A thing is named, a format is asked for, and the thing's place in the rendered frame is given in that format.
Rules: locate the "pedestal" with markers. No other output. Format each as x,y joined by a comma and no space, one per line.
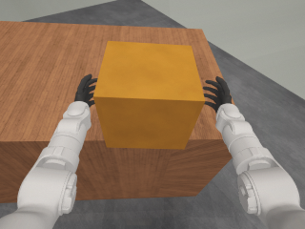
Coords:
41,67

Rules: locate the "robot right forearm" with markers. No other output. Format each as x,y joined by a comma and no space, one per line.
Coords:
246,150

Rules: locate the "left robot hand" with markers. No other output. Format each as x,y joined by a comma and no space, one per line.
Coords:
84,89

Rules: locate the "carton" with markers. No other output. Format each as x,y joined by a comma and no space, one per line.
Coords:
148,95

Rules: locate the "robot right upper arm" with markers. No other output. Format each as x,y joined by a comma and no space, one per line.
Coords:
270,194

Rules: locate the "robot left forearm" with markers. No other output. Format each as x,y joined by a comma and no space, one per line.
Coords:
66,142

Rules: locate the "robot left upper arm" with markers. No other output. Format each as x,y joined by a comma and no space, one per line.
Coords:
47,194

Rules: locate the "right robot hand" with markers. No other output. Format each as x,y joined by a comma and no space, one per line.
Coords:
222,93

